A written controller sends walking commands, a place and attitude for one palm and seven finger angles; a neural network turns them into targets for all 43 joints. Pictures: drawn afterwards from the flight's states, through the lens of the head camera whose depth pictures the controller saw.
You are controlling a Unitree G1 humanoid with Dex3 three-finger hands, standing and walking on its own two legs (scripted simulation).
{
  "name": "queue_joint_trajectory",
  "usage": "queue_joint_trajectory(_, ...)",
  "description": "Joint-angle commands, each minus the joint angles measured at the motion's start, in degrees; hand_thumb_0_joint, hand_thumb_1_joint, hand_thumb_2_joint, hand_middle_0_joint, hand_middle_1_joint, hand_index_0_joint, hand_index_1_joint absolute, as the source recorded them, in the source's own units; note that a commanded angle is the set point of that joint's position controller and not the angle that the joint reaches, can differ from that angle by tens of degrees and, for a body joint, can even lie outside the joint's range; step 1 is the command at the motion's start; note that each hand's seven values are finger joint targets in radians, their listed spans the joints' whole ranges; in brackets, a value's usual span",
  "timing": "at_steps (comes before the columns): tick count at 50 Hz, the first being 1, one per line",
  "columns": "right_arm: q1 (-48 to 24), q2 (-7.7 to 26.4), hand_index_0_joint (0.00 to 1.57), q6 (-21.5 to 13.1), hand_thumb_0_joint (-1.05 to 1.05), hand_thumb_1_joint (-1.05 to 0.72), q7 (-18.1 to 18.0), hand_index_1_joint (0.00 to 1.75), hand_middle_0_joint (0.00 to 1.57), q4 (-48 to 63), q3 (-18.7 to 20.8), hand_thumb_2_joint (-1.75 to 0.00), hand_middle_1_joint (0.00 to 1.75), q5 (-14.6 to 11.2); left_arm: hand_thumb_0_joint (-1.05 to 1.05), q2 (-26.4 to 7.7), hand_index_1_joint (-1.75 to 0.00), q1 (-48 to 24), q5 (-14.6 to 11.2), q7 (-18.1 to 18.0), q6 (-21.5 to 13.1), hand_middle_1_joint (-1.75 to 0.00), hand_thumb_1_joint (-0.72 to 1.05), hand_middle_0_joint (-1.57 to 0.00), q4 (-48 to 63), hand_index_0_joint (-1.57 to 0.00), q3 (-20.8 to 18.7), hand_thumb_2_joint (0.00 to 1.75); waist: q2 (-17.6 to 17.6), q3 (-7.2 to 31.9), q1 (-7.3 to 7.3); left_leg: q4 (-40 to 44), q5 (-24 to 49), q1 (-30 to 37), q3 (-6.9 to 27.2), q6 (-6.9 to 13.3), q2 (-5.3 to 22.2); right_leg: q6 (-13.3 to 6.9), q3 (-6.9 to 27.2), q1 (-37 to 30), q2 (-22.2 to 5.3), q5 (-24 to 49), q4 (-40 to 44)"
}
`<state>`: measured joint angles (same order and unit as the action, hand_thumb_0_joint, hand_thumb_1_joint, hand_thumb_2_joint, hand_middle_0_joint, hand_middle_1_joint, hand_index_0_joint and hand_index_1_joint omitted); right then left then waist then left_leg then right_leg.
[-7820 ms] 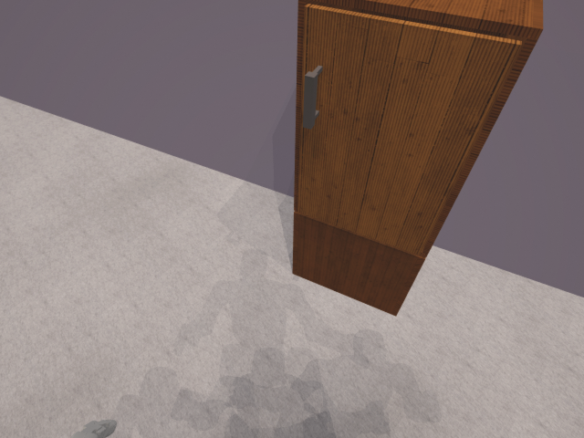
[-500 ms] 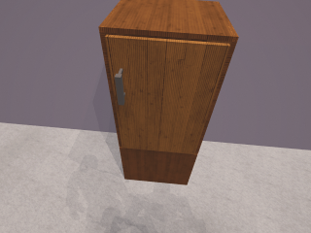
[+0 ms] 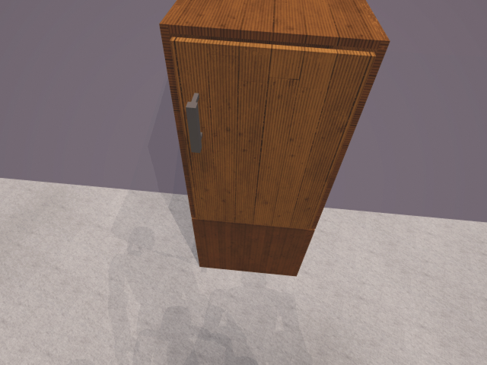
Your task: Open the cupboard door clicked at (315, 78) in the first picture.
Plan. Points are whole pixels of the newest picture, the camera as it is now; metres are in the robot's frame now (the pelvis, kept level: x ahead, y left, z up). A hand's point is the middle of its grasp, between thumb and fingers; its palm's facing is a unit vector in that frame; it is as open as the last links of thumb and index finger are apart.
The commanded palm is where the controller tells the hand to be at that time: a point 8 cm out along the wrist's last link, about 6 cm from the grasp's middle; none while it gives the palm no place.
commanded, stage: come to a stop and stand still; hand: left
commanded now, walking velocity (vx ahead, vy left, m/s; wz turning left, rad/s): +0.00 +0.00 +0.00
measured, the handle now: (196, 123) +0.59 +0.15 +0.06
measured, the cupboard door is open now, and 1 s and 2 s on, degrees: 0 0 0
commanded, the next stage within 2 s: look again from close up in 0.98 s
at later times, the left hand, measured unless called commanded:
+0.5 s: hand out of the picture +0.03 +0.14 -0.17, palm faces -0.01 -0.98 -0.20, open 7.3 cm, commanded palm none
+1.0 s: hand out of the picture +0.04 +0.12 -0.17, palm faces -0.01 -0.98 -0.18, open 7.4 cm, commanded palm none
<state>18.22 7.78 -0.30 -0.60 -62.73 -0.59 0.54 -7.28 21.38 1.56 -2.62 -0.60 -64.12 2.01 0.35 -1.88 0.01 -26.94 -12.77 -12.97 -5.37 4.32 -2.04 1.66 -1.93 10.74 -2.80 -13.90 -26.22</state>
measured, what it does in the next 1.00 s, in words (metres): shifts its weight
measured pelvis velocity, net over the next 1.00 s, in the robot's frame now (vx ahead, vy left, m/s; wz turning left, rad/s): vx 0.04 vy -0.05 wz -0.02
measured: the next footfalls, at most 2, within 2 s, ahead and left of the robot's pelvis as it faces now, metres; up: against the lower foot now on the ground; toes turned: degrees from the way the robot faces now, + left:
none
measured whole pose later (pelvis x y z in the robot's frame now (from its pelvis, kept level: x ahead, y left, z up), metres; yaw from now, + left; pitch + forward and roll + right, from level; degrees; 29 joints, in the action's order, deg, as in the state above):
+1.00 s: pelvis +0.04 -0.05 +0.00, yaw -1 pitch +0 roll +1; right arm 14.3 8.8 -1.2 -1.7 -65.2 -0.5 0.5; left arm -9.0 16.3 1.0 -1.6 -1.1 -63.2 0.9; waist 0.7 -2.0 -0.4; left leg -24.6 -14.4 -9.9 -4.9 0.5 0.8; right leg -1.3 -2.1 8.8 0.1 -16.6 -25.7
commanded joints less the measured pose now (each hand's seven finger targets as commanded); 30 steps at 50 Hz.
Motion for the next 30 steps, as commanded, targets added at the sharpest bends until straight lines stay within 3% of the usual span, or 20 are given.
queue_joint_trajectory(1,-0.4,7.1,0.20,-1.3,0.00,-0.90,-0.3,0.30,0.20,6.3,1.5,-0.90,0.30,0.2,0.00,-5.4,-0.30,4.8,0.0,0.1,-0.9,-0.30,0.90,-0.20,2.3,-0.20,-1.6,0.90,-7.3,-1.9,-0.86,11.5,-16.1,-7.5,13.3,-0.9,9.1,-3.9,0.6,2.5,-0.4,-5.0,-2.0)
queue_joint_trajectory(2,0.3,7.0,0.20,-1.4,0.00,-0.90,-0.4,0.30,0.20,6.2,1.4,-0.90,0.30,0.1,0.00,-4.8,-0.30,4.4,0.0,0.2,-1.0,-0.30,0.90,-0.20,2.2,-0.20,-1.4,0.90,-3.1,-2.2,-0.56,11.3,-14.8,-7.5,13.2,-0.6,9.0,-3.9,1.1,2.4,-0.6,-4.1,-1.3)
queue_joint_trajectory(6,1.9,6.4,0.20,-1.7,0.00,-0.90,-0.5,0.30,0.20,5.0,1.4,-0.90,0.30,0.0,0.00,-4.2,-0.30,3.3,-0.2,0.2,-1.3,-0.30,0.90,-0.20,2.1,-0.20,-1.4,0.90,1.4,-4.1,-0.02,10.4,-10.0,-5.6,11.4,-0.7,8.3,-3.9,3.0,4.2,-1.8,-2.6,1.1)
queue_joint_trajectory(16,1.8,6.2,0.20,-2.5,0.00,-0.90,-0.9,0.30,0.20,2.3,0.8,-0.90,0.30,0.0,0.00,-5.9,-0.30,1.4,-0.6,0.2,-1.6,-0.30,0.90,-0.20,2.2,-0.20,-2.0,0.90,1.4,-2.0,0.08,7.0,3.8,-0.1,7.5,-1.3,7.6,-3.6,5.1,2.8,-3.2,4.7,2.9)
queue_joint_trajectory(24,0.5,6.6,0.20,-2.5,0.00,-0.90,-1.1,0.30,0.20,1.1,0.8,-0.90,0.30,0.1,0.00,-7.3,-0.30,-0.4,-0.6,0.2,-1.5,-0.30,0.90,-0.20,2.6,-0.20,-2.3,0.90,0.1,-0.8,-0.28,5.8,8.3,1.6,6.5,-1.7,8.1,-3.8,5.3,1.2,-3.4,9.0,3.0)
queue_joint_trajectory(30,-0.3,6.6,0.20,-2.1,0.00,-0.90,-1.1,0.30,0.20,0.6,0.8,-0.90,0.30,0.1,0.00,-7.6,-0.30,-1.6,-0.7,0.3,-1.3,-0.30,0.90,-0.20,3.0,-0.20,-2.5,0.90,0.4,-1.4,-0.21,6.0,6.9,1.5,6.4,-2.0,8.1,-3.9,5.5,1.2,-3.4,8.3,3.9)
